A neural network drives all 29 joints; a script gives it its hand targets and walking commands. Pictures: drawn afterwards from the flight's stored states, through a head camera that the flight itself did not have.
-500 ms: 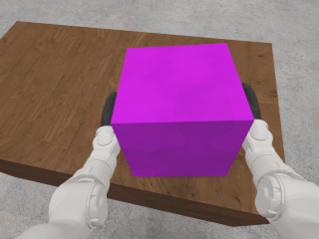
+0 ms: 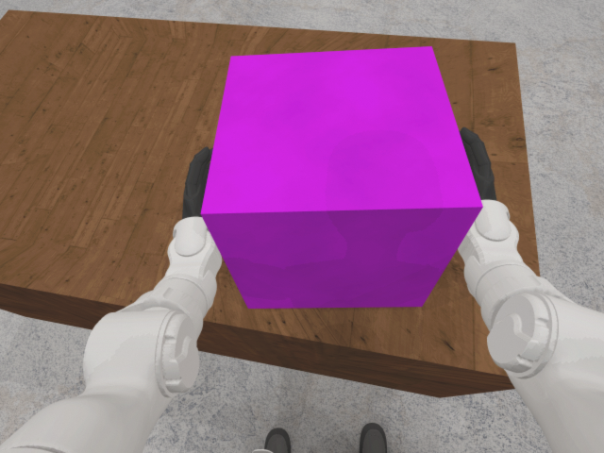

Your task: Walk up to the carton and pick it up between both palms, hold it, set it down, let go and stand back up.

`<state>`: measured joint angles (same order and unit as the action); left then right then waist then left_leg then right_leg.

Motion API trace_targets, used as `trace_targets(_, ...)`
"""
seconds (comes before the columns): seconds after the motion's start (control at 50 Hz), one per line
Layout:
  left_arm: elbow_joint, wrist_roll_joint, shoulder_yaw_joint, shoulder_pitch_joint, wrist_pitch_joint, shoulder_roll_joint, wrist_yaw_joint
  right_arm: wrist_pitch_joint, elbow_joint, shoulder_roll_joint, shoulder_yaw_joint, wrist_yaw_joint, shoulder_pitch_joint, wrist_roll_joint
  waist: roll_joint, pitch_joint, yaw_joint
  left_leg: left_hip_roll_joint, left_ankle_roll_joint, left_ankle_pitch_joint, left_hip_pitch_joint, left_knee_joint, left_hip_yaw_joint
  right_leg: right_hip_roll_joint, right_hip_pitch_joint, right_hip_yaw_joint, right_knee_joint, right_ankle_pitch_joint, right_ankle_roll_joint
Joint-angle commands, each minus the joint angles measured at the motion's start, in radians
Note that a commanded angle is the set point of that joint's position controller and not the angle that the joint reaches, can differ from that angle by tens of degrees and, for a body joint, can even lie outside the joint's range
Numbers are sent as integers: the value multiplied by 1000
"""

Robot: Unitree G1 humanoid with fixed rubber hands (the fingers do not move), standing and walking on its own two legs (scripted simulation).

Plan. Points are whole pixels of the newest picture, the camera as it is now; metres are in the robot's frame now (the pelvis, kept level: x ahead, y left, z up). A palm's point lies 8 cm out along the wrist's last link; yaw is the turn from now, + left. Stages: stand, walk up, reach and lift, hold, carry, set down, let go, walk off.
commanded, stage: set down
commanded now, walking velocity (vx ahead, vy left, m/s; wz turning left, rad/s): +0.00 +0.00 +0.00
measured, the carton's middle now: (332, 188) +0.48 +0.00 -0.02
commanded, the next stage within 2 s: none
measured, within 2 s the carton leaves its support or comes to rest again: rests again in 1.48 s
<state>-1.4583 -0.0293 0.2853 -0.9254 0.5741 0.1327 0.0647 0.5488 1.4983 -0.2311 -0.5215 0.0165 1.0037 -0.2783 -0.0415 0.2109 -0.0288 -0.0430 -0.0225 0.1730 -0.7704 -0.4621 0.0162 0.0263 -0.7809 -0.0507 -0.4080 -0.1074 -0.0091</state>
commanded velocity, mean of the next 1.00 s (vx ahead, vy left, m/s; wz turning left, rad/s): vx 0.00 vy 0.00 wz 0.00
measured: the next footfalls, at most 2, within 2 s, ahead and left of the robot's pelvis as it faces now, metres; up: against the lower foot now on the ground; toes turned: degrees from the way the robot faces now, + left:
none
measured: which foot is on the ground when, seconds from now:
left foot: down 0.00-1.00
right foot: down 0.00-1.00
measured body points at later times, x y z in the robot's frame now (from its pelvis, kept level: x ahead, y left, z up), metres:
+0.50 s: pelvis +0.00 +0.01 +0.00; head +0.15 +0.00 +0.43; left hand +0.45 +0.18 +0.00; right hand +0.46 -0.19 +0.02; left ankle +0.00 +0.13 -0.73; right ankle +0.02 -0.13 -0.73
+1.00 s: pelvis +0.01 +0.01 +0.00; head +0.16 +0.00 +0.43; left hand +0.46 +0.18 +0.00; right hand +0.47 -0.19 +0.01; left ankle +0.00 +0.13 -0.73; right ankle +0.02 -0.13 -0.73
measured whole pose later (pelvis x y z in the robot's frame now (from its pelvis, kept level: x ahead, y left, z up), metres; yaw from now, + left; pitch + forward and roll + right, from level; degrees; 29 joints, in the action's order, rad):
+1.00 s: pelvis +0.01 +0.01 +0.00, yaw +0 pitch +28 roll -1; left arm -1.39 0.10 0.38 -0.91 0.57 0.13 0.06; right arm 0.56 1.37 -0.19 -0.61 0.08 0.94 -0.33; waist -0.04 0.17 0.00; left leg -0.04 -0.02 0.17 -0.74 -0.43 0.01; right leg 0.03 -0.74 -0.06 -0.35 -0.09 -0.02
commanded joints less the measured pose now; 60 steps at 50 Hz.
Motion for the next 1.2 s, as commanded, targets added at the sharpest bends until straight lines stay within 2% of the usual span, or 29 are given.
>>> trace_targets(0.0, 82, 140, -152, -562, -14, -404, -113, -23, 85, 479, 140, 147, 356, -140, 61, 558, 62, 42, -3, -72, 171, 25, 75, -35, 437, -44, -32, 179, -4)
trace_targets(0.04, 74, 152, -145, -555, -19, -406, -115, -22, 92, 474, 128, 152, 352, -143, 52, 527, 69, 42, -4, -66, 168, 26, 71, -34, 429, -47, -30, 168, -4)
trace_targets(0.12, 59, 166, -142, -529, -29, -414, -107, -15, 91, 448, 119, 164, 348, -144, 29, 506, 59, 29, -17, -107, 238, 20, 57, -45, 347, -65, -8, 128, 9)
trace_targets(0.22, 53, 172, -141, -525, -24, -416, -110, -10, 92, 448, 113, 168, 340, -152, 31, 495, 70, 32, -13, -96, 214, 25, 59, -35, 360, -58, -5, 148, 4)
trace_targets(0.26, 51, 177, -138, -522, -26, -408, -110, -10, 79, 441, 115, 171, 345, -147, 24, 479, 63, 34, -13, -85, 208, 28, 61, -32, 366, -56, -4, 141, 1)
trace_targets(0.44, 68, 195, -130, -483, -21, -409, -103, 5, 54, 423, 122, 172, 322, -141, 10, 504, 58, 28, -27, -175, 251, 24, 53, -37, 360, -59, 8, 200, 7)
trace_targets(0.56, 60, 217, -99, -463, -29, -392, -107, -12, 34, 419, 116, 178, 301, -149, 24, 455, 49, 29, -16, -121, 229, 50, 58, -28, 382, -51, 21, 155, 3)
trace_targets(0.72, 68, 223, -89, -450, -37, -392, -111, -29, -5, 425, 106, 173, 277, -167, 39, 454, 61, 30, -12, -117, 240, 61, 56, -23, 410, -42, 31, 171, 4)
trace_targets(0.82, 76, 241, -75, -436, -39, -395, -107, -30, -31, 437, 109, 177, 274, -175, 33, 451, 49, 25, -14, -138, 248, 65, 54, -22, 410, -45, 31, 175, 6)
trace_targets(0.96, 85, 255, -67, -421, -43, -395, -108, -33, -39, 435, 95, 177, 255, -183, 24, 436, 53, 25, -20, -161, 267, 59, 53, -22, 409, -45, 36, 182, 10)
trace_targets(1.02, 99, 258, -63, -422, -46, -394, -109, -37, -48, 439, 90, 176, 250, -189, 38, 445, 56, 25, -15, -155, 258, 67, 54, -21, 422, -43, 37, 184, 6)
trace_targets(1.12, 92, 269, -36, -401, -43, -371, -108, -40, -67, 443, 110, 173, 248, -184, 54, 443, 38, 28, -5, -144, 225, 75, 61, -14, 473, -33, 25, 219, -2)
trace_targets(1.18, 115, 268, -47, -405, -47, -373, -101, -39, -73, 425, 99, 170, 248, -181, 28, 457, 42, 23, -19, -185, 266, 66, 56, -21, 439, -42, 28, 209, 5)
